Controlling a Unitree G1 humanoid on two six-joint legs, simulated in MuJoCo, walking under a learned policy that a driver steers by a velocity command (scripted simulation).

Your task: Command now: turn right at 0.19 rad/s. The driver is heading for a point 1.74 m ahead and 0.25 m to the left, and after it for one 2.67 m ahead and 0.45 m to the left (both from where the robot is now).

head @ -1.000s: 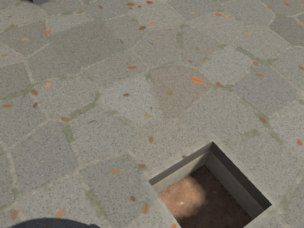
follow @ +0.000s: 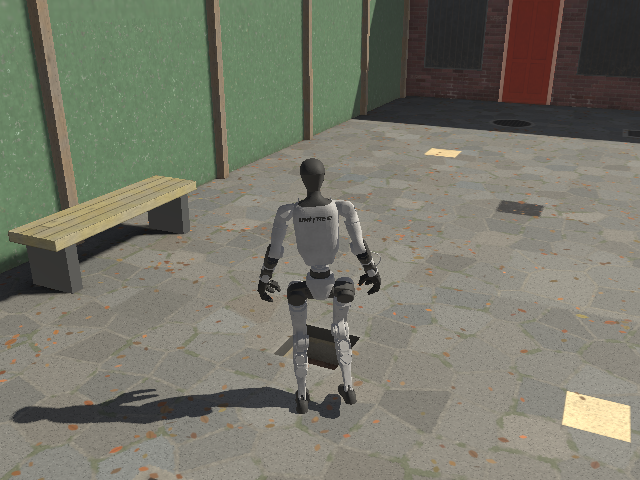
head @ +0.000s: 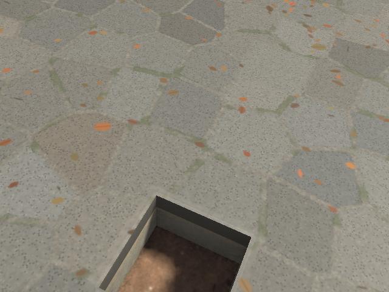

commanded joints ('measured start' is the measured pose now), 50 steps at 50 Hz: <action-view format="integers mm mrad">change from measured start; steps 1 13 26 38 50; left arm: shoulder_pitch -32 108 28 -91 -193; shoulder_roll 23 97 -21 -9 22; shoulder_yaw -14 -21 -38 -37 -5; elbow -67 20 -14 -1 6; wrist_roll -8 14 -13 24 39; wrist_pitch -2 -61 -132 -115 -117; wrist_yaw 4 33 10 -27 -55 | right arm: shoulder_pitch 26 -101 324 201 284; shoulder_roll -153 -153 -289 -125 -126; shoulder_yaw -39 -48 -92 -39 -60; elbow -40 -68 33 127 255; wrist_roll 1 -10 -24 24 -16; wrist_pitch -9 13 -48 -83 -89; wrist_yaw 2 40 30 28 20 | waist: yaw -16 83 -158 -2 -34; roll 230 -137 383 148 102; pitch -62 110 -52 18 134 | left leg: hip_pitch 173 -421 391 150 331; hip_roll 195 16 325 164 252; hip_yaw -172 -3 -493 -92 -54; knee -47 395 -216 -271 -156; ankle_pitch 398 -254 -594 371 659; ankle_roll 148 -1 110 136 150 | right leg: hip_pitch -8 392 -235 -98 -342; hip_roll -15 -373 -52 -161 -253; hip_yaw -68 309 -138 -175 -154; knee -212 -874 -114 -260 -59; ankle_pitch -53 -248 -138 352 413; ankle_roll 9 -293 -142 -83 -118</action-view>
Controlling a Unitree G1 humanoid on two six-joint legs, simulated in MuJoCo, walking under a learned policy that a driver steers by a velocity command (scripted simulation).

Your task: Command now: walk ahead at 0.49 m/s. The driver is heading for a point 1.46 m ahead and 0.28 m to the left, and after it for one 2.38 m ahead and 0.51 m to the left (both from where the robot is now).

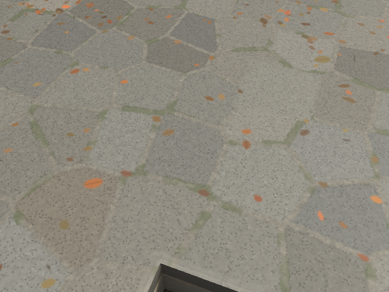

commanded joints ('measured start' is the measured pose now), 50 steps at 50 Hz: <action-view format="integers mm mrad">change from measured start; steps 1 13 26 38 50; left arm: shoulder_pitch -72 208 183 186 68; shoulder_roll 52 141 146 15 31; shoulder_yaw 16 48 64 23 -16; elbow -56 145 201 88 55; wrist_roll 4 2 69 -38 -56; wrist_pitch -7 -40 -173 61 77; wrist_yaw -10 106 114 81 87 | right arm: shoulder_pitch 30 -285 -836 -174 -141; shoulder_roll -153 -153 -89 -142 -40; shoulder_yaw -32 -46 22 -38 36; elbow -16 -70 -426 -32 -70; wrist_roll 2 7 -26 28 20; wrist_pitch -19 -24 18 -11 18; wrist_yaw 2 45 -100 -25 -37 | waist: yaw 1 97 51 40 27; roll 109 -49 26 154 120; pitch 128 -24 308 -137 -90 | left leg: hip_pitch -56 -820 -1336 -284 -250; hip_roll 289 138 55 197 245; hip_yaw -72 -220 -247 -438 -260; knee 44 1054 1067 227 18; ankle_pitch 852 -20 -133 419 655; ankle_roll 146 23 -48 4 44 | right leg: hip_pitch -78 590 263 100 126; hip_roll -17 -164 -193 154 67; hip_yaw -54 477 188 106 50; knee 9 -556 -582 651 17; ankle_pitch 7 -519 -757 -314 -207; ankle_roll -18 -98 51 51 81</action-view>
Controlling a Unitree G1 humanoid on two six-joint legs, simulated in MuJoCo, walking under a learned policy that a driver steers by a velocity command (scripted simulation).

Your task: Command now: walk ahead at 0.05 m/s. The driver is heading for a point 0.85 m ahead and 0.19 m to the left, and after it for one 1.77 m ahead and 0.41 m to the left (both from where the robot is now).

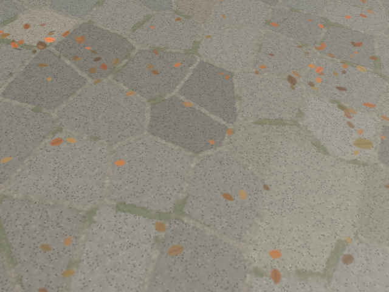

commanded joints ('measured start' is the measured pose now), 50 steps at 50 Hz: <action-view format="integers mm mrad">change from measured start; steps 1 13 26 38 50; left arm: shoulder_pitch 42 -72 186 269 384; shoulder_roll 67 71 124 63 123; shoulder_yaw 11 14 42 15 28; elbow -10 -55 -96 -104 -17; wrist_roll -2 24 28 18 20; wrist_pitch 5 -56 -100 -162 -136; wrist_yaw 0 -25 -18 2 37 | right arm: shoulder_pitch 63 168 78 -26 -237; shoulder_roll -117 -163 -245 -141 -137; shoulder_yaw -5 -44 -72 -67 -37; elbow -42 22 -2 -113 -248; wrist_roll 1 -11 18 -16 -20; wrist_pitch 9 -2 -44 43 45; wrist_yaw -1 20 49 97 118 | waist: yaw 15 -30 161 52 50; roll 160 118 85 2 -48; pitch -146 -34 -157 -42 -71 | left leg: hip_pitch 133 349 -19 -501 -293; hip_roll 295 358 236 190 45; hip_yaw -222 -358 -155 -52 192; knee -143 -279 106 784 268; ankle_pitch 288 -240 335 -60 1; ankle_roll -34 147 31 -80 21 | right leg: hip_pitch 32 -180 592 525 735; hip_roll -51 -66 20 -243 -232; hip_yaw -7 -72 -142 -66 -335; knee -88 -127 -531 -852 -634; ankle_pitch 42 -71 88 227 1200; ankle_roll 8 -20 -89 -145 -59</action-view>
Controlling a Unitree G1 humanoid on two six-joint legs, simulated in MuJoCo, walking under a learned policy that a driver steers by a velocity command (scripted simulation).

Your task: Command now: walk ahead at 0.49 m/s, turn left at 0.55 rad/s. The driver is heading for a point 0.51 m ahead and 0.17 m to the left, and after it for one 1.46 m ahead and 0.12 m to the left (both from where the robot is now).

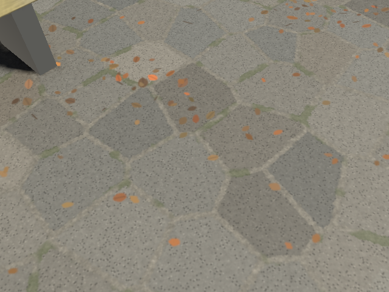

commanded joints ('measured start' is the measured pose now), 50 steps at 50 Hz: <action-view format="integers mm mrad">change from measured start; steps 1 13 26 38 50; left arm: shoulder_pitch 0 -147 -306 -99 11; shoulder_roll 203 133 204 169 238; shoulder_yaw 44 22 29 34 54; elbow -38 -231 -316 -204 -86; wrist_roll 3 40 13 8 0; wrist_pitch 10 54 28 -19 16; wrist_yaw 24 -52 -48 -51 -53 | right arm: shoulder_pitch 81 232 313 247 15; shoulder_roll -84 -187 -263 -104 -106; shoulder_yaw -20 -66 -89 -36 0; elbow -45 10 -18 -62 -126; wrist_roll -4 28 7 -10 -3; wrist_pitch -8 -57 -55 -7 -58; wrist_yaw -16 -67 -77 -23 -43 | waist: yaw -99 -19 -44 -65 -58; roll -165 -50 51 -128 -126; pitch -52 -32 -82 -51 -33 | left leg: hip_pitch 175 397 489 -12 238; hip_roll -99 99 88 -7 -29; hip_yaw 58 -390 -487 -239 -75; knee -27 -448 -188 475 -119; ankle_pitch -97 226 311 -184 -117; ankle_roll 78 233 69 -37 -37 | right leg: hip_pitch -3 -750 -454 -285 -213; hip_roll -295 -169 -44 -302 -267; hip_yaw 23 287 284 402 386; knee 265 915 345 1 143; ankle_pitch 1423 97 220 437 719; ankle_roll -8 80 33 -119 -121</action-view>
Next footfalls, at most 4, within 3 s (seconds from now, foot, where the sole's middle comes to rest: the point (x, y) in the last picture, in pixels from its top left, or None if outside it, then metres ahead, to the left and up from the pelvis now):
0.08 left None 0.20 0.05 -0.76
0.54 right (243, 267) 0.53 -0.08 -0.76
1.04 left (161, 226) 0.67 0.22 -0.76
1.54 right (206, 156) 0.99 0.07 -0.76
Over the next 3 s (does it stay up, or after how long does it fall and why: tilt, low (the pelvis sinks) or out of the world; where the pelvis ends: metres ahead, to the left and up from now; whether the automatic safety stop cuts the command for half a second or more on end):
stays up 1.39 0.10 0.02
